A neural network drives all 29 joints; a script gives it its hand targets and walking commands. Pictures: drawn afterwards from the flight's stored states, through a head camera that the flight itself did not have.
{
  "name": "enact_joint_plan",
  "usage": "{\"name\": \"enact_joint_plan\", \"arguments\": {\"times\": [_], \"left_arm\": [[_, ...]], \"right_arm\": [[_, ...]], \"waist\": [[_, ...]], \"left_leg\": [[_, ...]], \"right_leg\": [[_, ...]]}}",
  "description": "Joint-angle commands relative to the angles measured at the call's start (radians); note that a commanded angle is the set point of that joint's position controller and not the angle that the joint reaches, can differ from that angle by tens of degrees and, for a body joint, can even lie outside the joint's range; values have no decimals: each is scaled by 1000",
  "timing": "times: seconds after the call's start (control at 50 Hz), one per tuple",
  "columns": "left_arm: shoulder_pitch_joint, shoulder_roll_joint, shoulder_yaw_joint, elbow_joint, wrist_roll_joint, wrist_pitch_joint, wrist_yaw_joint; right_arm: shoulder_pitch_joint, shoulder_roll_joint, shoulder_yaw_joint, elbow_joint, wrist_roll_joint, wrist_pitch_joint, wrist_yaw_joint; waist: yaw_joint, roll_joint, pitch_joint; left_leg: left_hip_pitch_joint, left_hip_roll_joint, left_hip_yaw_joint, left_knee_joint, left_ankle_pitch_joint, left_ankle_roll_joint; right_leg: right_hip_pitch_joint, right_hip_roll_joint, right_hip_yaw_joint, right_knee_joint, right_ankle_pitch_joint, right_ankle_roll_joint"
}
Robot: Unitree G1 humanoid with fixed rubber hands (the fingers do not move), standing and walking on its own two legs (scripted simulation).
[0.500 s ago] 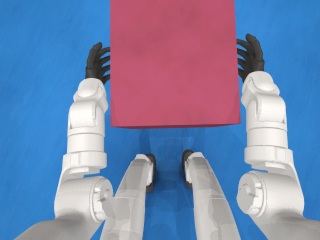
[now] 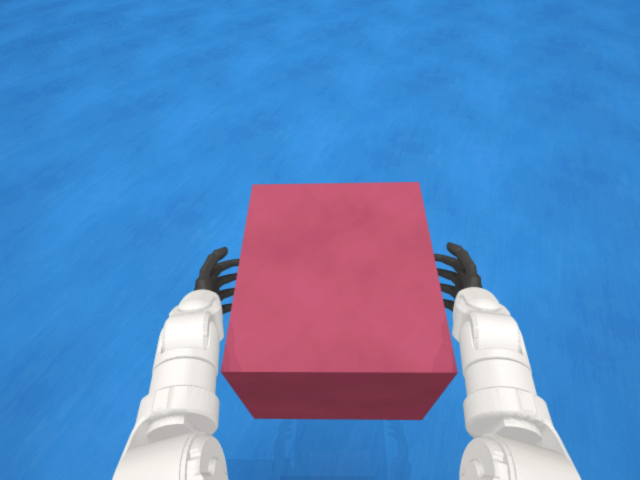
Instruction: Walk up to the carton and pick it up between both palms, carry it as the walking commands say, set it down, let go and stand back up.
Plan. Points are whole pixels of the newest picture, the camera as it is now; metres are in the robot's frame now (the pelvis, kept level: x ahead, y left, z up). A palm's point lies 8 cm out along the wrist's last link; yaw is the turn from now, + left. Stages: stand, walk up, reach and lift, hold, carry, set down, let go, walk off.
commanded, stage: reach and lift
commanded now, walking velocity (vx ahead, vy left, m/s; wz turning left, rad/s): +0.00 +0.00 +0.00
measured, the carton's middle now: (336, 300) +0.39 +0.00 -0.03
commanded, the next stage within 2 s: hold in 1.42 s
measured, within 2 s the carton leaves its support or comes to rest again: neither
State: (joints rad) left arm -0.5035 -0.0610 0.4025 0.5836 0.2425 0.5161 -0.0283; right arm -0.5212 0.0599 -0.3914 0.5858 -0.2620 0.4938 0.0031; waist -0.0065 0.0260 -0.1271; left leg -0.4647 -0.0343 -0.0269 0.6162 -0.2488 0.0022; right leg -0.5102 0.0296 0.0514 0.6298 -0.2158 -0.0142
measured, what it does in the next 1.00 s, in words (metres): stands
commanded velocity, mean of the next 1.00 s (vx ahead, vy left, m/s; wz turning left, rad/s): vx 0.00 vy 0.00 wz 0.00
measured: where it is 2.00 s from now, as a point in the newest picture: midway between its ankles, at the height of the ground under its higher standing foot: outside the picture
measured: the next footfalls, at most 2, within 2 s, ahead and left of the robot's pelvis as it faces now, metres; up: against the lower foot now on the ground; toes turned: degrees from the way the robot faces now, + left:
none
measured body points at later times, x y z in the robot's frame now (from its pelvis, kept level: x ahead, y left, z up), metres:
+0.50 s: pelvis +0.06 +0.00 +0.03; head +0.00 -0.01 +0.47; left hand +0.33 +0.19 +0.07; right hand +0.35 -0.16 +0.06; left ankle +0.04 +0.12 -0.72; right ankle +0.06 -0.11 -0.72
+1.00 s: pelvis +0.04 +0.01 +0.02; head +0.00 +0.00 +0.47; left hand +0.34 +0.18 +0.06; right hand +0.34 -0.17 +0.06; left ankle +0.04 +0.12 -0.72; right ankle +0.06 -0.11 -0.72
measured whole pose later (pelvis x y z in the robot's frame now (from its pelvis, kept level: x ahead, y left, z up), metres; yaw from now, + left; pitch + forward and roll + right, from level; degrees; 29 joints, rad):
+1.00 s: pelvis +0.04 +0.01 +0.02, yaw -1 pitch -4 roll +0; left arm -0.24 -0.10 0.23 0.23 0.22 0.72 -0.01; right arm -0.26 0.07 -0.27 0.25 -0.21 0.69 0.03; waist 0.01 0.02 -0.03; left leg -0.11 -0.03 -0.03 0.39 -0.21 0.01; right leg -0.15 0.03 0.06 0.38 -0.17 0.00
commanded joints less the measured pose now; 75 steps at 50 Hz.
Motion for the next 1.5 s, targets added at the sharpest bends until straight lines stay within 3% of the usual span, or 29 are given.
{"name": "enact_joint_plan", "arguments": {"times": [0.0, 0.04, 0.08, 0.1, 0.16, 0.22, 0.26, 0.28, 0.36, 0.4, 0.46, 0.58, 0.62, 0.66, 0.72, 0.76, 0.78, 0.82, 0.88, 0.92, 1.02, 1.1, 1.14, 1.18, 1.26, 1.48], "left_arm": [[-641, -888, -445, 18, -167, 16, -312], [-633, -873, -447, -10, -166, 31, -304], [-549, -885, -463, -31, -162, 48, -298], [-535, -882, -477, -63, -174, 54, -292], [-529, -910, -593, -230, -247, 71, -282], [-486, -964, -772, -443, -349, 102, -273], [-422, -949, -828, -539, -381, 127, -267], [-391, -933, -834, -569, -385, 145, -263], [-268, -843, -806, -571, -347, 193, -249], [-243, -792, -788, -563, -322, 209, -245], [-237, -798, -766, -522, -301, 213, -241], [-342, -830, -780, -556, -297, 179, -215], [-355, -835, -768, -520, -286, 166, -210], [-372, -858, -797, -534, -294, 157, -206], [-380, -862, -796, -512, -291, 148, -204], [-403, -862, -787, -500, -282, 147, -204], [-415, -868, -786, -486, -280, 142, -206], [-360, -889, -788, -469, -281, 145, -208], [-411, -901, -804, -480, -285, 145, -217], [-409, -899, -802, -489, -280, 147, -219], [-378, -905, -809, -479, -281, 154, -229], [-361, -882, -779, -449, -269, 162, -239], [-349, -881, -770, -434, -266, 162, -244], [-359, -900, -795, -476, -278, 154, -245], [-340, -878, -800, -523, -293, 154, -249], [-352, -843, -798, -522, -289, 159, -255]], "right_arm": [[-587, 994, 500, 52, 210, 59, 326], [-579, 1000, 513, 33, 229, 74, 324], [-537, 1000, 549, -26, 249, 86, 318], [-522, 989, 562, -56, 264, 96, 314], [-467, 1024, 662, -171, 322, 108, 300], [-391, 1054, 808, -373, 387, 130, 277], [-323, 1041, 864, -469, 403, 153, 257], [-284, 1010, 850, -483, 395, 166, 245], [-133, 907, 791, -487, 313, 222, 219], [-87, 867, 760, -471, 287, 240, 214], [-128, 840, 765, -485, 269, 249, 221], [-267, 839, 799, -511, 315, 213, 254], [-303, 837, 798, -493, 322, 199, 264], [-329, 840, 810, -502, 335, 185, 271], [-371, 850, 819, -499, 344, 175, 279], [-350, 865, 797, -447, 332, 174, 285], [-383, 873, 803, -447, 340, 168, 288], [-350, 873, 811, -449, 343, 169, 290], [-353, 890, 781, -417, 329, 165, 296], [-326, 901, 772, -402, 324, 170, 296], [-299, 915, 766, -414, 316, 176, 291], [-283, 911, 747, -389, 298, 193, 286], [-304, 907, 757, -410, 302, 191, 287], [-323, 919, 790, -452, 319, 184, 286], [-293, 937, 816, -482, 331, 194, 274], [-285, 923, 800, -463, 324, 202, 261]], "waist": [[30, -53, -200], [49, -44, -186], [68, -33, -172], [57, -37, -155], [62, -32, -228], [28, -30, -361], [22, -43, -380], [2, -32, -352], [-16, -49, -178], [-28, -25, -113], [-15, -26, -56], [24, 0, -98], [31, -19, -95], [28, -8, -150], [34, -47, -204], [25, -28, -197], [35, -45, -215], [28, -43, -229], [16, -29, -264], [11, -7, -234], [10, -18, -206], [15, -32, -119], [19, -42, -101], [23, -24, -151], [29, -61, -174], [29, -32, -131]], "left_leg": [[125, -22, -15, -225, -126, 27], [137, -20, -16, -241, -97, 31], [176, -22, -15, -243, 25, 26], [183, -18, -21, -251, 67, 28], [259, -24, -24, -237, 259, 18], [374, -33, -40, -246, 480, -3], [425, -33, -50, -259, 554, -8], [437, -32, -53, -267, 570, -15], [409, -33, -58, -331, 458, -12], [417, -35, -53, -352, 383, -9], [408, -34, -44, -362, 296, -5], [390, -32, -48, -341, 249, -11], [379, -27, -54, -336, 200, -8], [377, -27, -54, -321, 211, -9], [394, -22, -57, -306, 213, -3], [384, -23, -51, -309, 173, -3], [383, -23, -54, -300, 173, 0], [400, -21, -54, -305, 214, -1], [402, -18, -59, -300, 244, -7], [396, -23, -54, -305, 233, -7], [391, -28, -52, -306, 274, -6], [355, -31, -47, -323, 197, -1], [347, -31, -43, -326, 164, 3], [353, -36, -45, -316, 207, 1], [362, -39, -43, -310, 240, 5], [339, -42, -33, -305, 132, 15]], "right_leg": [[325, 24, 34, -216, -170, -5], [375, 21, 42, -224, -116, 1], [419, 19, 44, -234, 29, 2], [438, 23, 40, -235, 92, 6], [514, 14, 67, -235, 350, 15], [644, 25, 63, -235, 625, 24], [663, 22, 77, -248, 723, 30], [662, 20, 77, -262, 719, 31], [635, 27, 57, -320, 640, 26], [610, 22, 55, -349, 571, 24], [576, 37, 41, -366, 398, 12], [541, 57, 25, -328, 265, 12], [520, 56, 24, -321, 210, 16], [529, 58, 26, -304, 221, 16], [514, 59, 26, -291, 212, 22], [496, 55, 24, -290, 184, 20], [488, 55, 29, -287, 177, 21], [507, 58, 25, -285, 208, 20], [507, 60, 27, -277, 235, 16], [497, 57, 27, -283, 229, 14], [502, 58, 32, -290, 272, 16], [494, 57, 25, -308, 214, 20], [498, 55, 23, -313, 182, 21], [525, 55, 28, -302, 233, 20], [548, 53, 34, -300, 285, 29], [528, 40, 45, -313, 163, 25]]}}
